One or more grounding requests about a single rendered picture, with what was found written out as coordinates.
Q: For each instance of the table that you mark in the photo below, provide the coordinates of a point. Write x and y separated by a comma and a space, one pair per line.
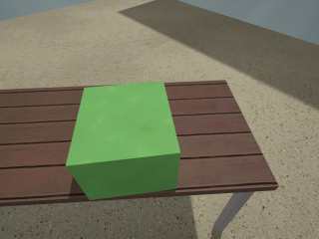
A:
218, 151

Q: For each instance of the carton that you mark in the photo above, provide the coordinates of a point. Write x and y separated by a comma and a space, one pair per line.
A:
124, 141

